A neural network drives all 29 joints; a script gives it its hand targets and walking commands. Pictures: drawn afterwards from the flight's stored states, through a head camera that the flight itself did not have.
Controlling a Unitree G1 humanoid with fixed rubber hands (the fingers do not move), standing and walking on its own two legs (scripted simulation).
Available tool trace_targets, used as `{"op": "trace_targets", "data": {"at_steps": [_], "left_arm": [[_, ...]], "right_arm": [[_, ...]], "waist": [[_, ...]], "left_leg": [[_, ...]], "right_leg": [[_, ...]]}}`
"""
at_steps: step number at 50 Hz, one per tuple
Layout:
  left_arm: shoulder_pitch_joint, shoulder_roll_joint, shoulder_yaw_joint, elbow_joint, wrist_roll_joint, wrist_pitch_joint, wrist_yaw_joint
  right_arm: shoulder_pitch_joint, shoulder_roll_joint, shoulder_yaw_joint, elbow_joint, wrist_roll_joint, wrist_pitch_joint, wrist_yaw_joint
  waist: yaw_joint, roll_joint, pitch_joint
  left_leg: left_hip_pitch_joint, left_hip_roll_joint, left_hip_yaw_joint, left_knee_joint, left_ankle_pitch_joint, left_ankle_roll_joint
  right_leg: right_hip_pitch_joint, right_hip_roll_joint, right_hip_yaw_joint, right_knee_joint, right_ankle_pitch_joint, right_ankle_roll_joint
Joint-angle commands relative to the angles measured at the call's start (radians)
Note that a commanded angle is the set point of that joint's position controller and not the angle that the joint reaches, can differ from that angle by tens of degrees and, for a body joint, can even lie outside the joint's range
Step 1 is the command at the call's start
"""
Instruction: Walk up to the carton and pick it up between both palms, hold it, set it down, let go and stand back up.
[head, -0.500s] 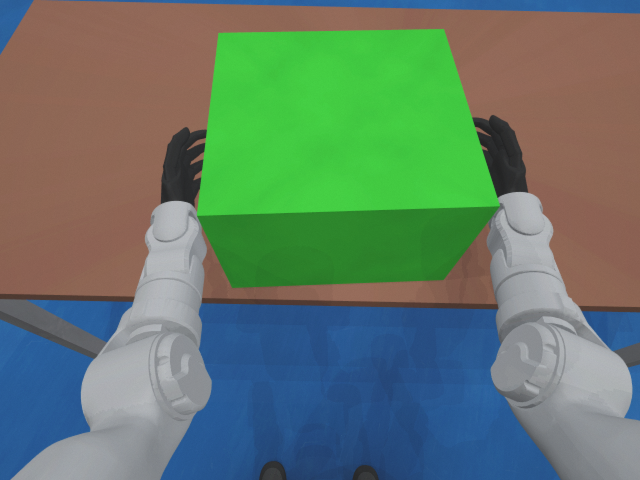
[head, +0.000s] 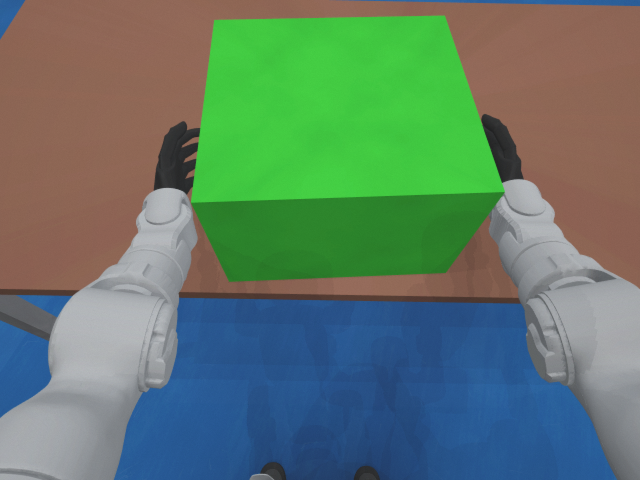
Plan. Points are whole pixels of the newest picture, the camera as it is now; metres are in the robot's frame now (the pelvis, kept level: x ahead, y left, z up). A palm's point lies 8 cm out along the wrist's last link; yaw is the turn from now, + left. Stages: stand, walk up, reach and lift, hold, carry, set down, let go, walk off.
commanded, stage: set down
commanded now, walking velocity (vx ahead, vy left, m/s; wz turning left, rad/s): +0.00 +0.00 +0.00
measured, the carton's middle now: (334, 151) +0.53 +0.03 +0.03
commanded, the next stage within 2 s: none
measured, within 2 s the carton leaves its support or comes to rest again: neither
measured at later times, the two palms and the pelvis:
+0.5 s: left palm (150, 182) +0.44 +0.25 +0.06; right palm (558, 158) +0.48 -0.24 +0.09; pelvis -0.04 -0.02 -0.03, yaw +1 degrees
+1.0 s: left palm (93, 115) +0.45 +0.28 +0.16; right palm (618, 92) +0.49 -0.24 +0.19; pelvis -0.02 -0.01 +0.00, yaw +2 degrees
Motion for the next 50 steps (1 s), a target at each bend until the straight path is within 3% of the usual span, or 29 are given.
{"op": "trace_targets", "data": {"at_steps": [1,4,5,7,10,13,14,18,19,20,23,26,27,29,30,33,34,35,37,38,39,42,43,44,46,47,48,49,50], "left_arm": [[-0.427,0.238,-0.044,-0.014,-0.074,-0.073,-0.018],[-0.462,0.242,-0.099,-0.019,-0.118,-0.084,-0.029],[-0.455,0.243,-0.113,-0.01,-0.129,-0.084,-0.033],[-0.476,0.244,-0.156,-0.012,-0.165,-0.077,-0.045],[-0.507,0.247,-0.214,-0.014,-0.218,-0.067,-0.065],[-0.522,0.25,-0.248,-0.089,-0.257,-0.057,-0.065],[-0.547,0.251,-0.276,-0.137,-0.269,-0.06,-0.066],[-0.565,0.291,-0.288,-0.165,-0.291,-0.014,-0.061],[-0.576,0.291,-0.302,-0.141,-0.282,0.004,-0.059],[-0.583,0.315,-0.287,-0.143,-0.283,0.019,-0.059],[-0.556,0.345,-0.242,-0.171,-0.237,0.035,-0.052],[-0.551,0.392,-0.159,-0.258,-0.212,0.051,-0.041],[-0.538,0.408,-0.147,-0.228,-0.204,0.064,-0.045],[-0.528,0.4,-0.158,-0.147,-0.214,0.081,-0.054],[-0.568,0.43,-0.151,-0.257,-0.223,0.089,-0.048],[-0.554,0.366,-0.207,-0.258,-0.24,0.12,-0.04],[-0.612,0.383,-0.197,-0.352,-0.248,0.131,-0.036],[-0.584,0.348,-0.202,-0.293,-0.243,0.147,-0.04],[-0.574,0.349,-0.198,-0.291,-0.237,0.172,-0.059],[-0.584,0.345,-0.209,-0.275,-0.236,0.18,-0.063],[-0.612,0.359,-0.205,-0.392,-0.239,0.195,-0.056],[-0.59,0.33,-0.223,-0.325,-0.22,0.237,-0.06],[-0.579,0.353,-0.2,-0.352,-0.218,0.25,-0.061],[-0.562,0.353,-0.198,-0.295,-0.196,0.258,-0.063],[-0.549,0.335,-0.197,-0.343,-0.19,0.277,-0.059],[-0.553,0.338,-0.197,-0.314,-0.188,0.289,-0.061],[-0.533,0.351,-0.193,-0.352,-0.189,0.29,-0.062],[-0.53,0.342,-0.201,-0.377,-0.181,0.301,-0.06],[-0.496,0.335,-0.182,-0.363,-0.167,0.314,-0.062]], "right_arm": [[-0.454,-0.269,0.09,-0.089,0.123,-0.066,-0.015],[-0.474,-0.317,0.113,-0.061,0.152,-0.072,-0.005],[-0.483,-0.325,0.127,-0.043,0.168,-0.071,-0.002],[-0.484,-0.352,0.12,-0.018,0.191,-0.068,0.003],[-0.501,-0.357,0.181,0.015,0.245,-0.042,0.029],[-0.534,-0.386,0.194,-0.048,0.26,-0.041,0.052],[-0.545,-0.371,0.19,-0.079,0.27,-0.038,0.061],[-0.587,-0.401,0.185,-0.134,0.304,0.002,0.086],[-0.581,-0.393,0.18,-0.094,0.308,0.02,0.089],[-0.6,-0.406,0.196,-0.119,0.315,0.031,0.091],[-0.559,-0.418,0.17,-0.115,0.3,0.05,0.091],[-0.589,-0.405,0.186,-0.23,0.318,0.057,0.082],[-0.594,-0.402,0.201,-0.239,0.32,0.07,0.077],[-0.603,-0.396,0.202,-0.214,0.317,0.095,0.061],[-0.619,-0.407,0.19,-0.284,0.324,0.101,0.052],[-0.578,-0.435,0.162,-0.216,0.313,0.117,0.044],[-0.606,-0.481,0.124,-0.258,0.293,0.113,0.041],[-0.603,-0.451,0.131,-0.217,0.286,0.123,0.043],[-0.59,-0.449,0.141,-0.217,0.3,0.136,0.046],[-0.579,-0.466,0.138,-0.172,0.294,0.144,0.048],[-0.609,-0.512,0.112,-0.253,0.301,0.138,0.047],[-0.592,-0.504,0.129,-0.133,0.302,0.16,0.055],[-0.585,-0.515,0.142,-0.146,0.32,0.163,0.059],[-0.584,-0.498,0.161,-0.108,0.328,0.171,0.067],[-0.571,-0.518,0.164,-0.137,0.343,0.176,0.078],[-0.592,-0.502,0.177,-0.129,0.348,0.186,0.086],[-0.574,-0.506,0.197,-0.187,0.361,0.183,0.09],[-0.551,-0.506,0.202,-0.167,0.384,0.196,0.095],[-0.521,-0.507,0.209,-0.157,0.382,0.201,0.096]], "waist": [[0.039,0.012,-0.8],[0.011,-0.007,-0.833],[0.016,-0.005,-0.801],[-0.021,0.002,-0.807],[-0.013,0.008,-0.784],[-0.024,0.0,-0.841],[-0.026,0.03,-0.867],[-0.003,0.03,-0.85],[-0.006,0.048,-0.813],[0.001,0.018,-0.814],[0.012,0.006,-0.858],[0.047,-0.059,-0.96],[0.062,-0.082,-0.945],[0.048,-0.121,-0.878],[0.049,-0.102,-0.946],[-0.015,-0.037,-0.899],[-0.02,-0.006,-0.955],[-0.044,-0.006,-0.877],[-0.026,0.01,-0.845],[-0.046,0.024,-0.829],[-0.039,0.056,-0.92],[-0.054,0.072,-0.778],[-0.042,0.057,-0.761],[-0.021,0.065,-0.688],[-0.019,0.086,-0.719],[-0.017,0.063,-0.668],[0.012,0.058,-0.703],[-0.004,0.077,-0.688],[0.005,0.069,-0.664]], "left_leg": [[0.354,-0.051,0.015,0.135,0.544,-0.043],[0.319,-0.053,0.015,0.141,0.506,-0.053],[0.306,-0.053,0.018,0.145,0.488,-0.052],[0.346,-0.046,0.007,0.153,0.481,-0.058],[0.319,-0.041,0.007,0.156,0.417,-0.046],[0.33,-0.044,-0.001,0.169,0.433,-0.042],[0.315,-0.044,0.0,0.178,0.421,-0.045],[0.22,-0.052,0.005,0.178,0.304,-0.019],[0.2,-0.053,-0.003,0.167,0.254,-0.013],[0.167,-0.058,0.002,0.168,0.213,-0.001],[0.121,-0.069,0.016,0.162,0.185,0.009],[0.062,-0.086,0.026,0.173,0.247,0.022],[0.015,-0.09,0.037,0.161,0.219,0.033],[-0.087,-0.09,0.034,0.128,0.131,0.047],[-0.069,-0.096,0.038,0.116,0.16,0.047],[0.083,-0.086,0.018,0.139,0.255,0.014],[0.184,-0.084,0.019,0.135,0.299,-0.003],[0.231,-0.073,0.004,0.152,0.309,-0.008],[0.281,-0.075,0.012,0.144,0.34,-0.01],[0.295,-0.071,0.006,0.137,0.329,-0.015],[0.369,-0.069,0.004,0.14,0.406,-0.031],[0.448,-0.06,-0.017,0.126,0.443,-0.047],[0.485,-0.058,-0.018,0.112,0.47,-0.045],[0.461,-0.057,-0.021,0.104,0.451,-0.037],[0.514,-0.053,-0.028,0.081,0.48,-0.043],[0.498,-0.057,-0.031,0.08,0.481,-0.031],[0.526,-0.058,-0.03,0.064,0.49,-0.025],[0.553,-0.056,-0.031,0.064,0.516,-0.03],[0.547,-0.055,-0.032,0.063,0.54,-0.027]], "right_leg": [[0.259,0.022,-0.058,0.108,0.496,0.07],[0.233,0.031,-0.073,0.131,0.479,0.074],[0.222,0.033,-0.079,0.134,0.451,0.072],[0.153,0.041,-0.093,0.124,0.411,0.075],[0.122,0.03,-0.092,0.122,0.334,0.069],[0.093,0.037,-0.104,0.149,0.334,0.067],[0.08,0.038,-0.105,0.158,0.318,0.066],[0.103,0.022,-0.08,0.17,0.237,0.062],[0.095,0.021,-0.08,0.17,0.195,0.062],[0.114,0.017,-0.069,0.176,0.175,0.068],[0.202,0.018,-0.058,0.19,0.202,0.078],[0.34,0.016,-0.042,0.225,0.343,0.102],[0.415,0.01,-0.032,0.23,0.375,0.111],[0.49,-0.001,-0.014,0.23,0.348,0.112],[0.524,-0.001,-0.012,0.227,0.383,0.112],[0.394,0.024,-0.042,0.21,0.388,0.093],[0.346,0.037,-0.063,0.192,0.411,0.088],[0.268,0.038,-0.072,0.18,0.362,0.082],[0.271,0.035,-0.068,0.148,0.378,0.076],[0.256,0.033,-0.07,0.139,0.357,0.074],[0.251,0.046,-0.084,0.14,0.414,0.072],[0.209,0.05,-0.091,0.101,0.409,0.059],[0.206,0.055,-0.099,0.082,0.415,0.06],[0.202,0.049,-0.088,0.069,0.386,0.059],[0.21,0.052,-0.087,0.057,0.397,0.057],[0.205,0.051,-0.086,0.044,0.383,0.061],[0.229,0.048,-0.076,0.033,0.406,0.064],[0.233,0.052,-0.08,0.028,0.405,0.056],[0.254,0.052,-0.077,0.023,0.428,0.056]]}}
